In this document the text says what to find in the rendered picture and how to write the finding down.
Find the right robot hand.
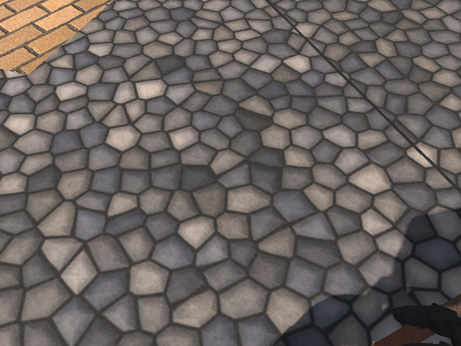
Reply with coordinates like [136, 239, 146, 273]
[393, 303, 461, 346]

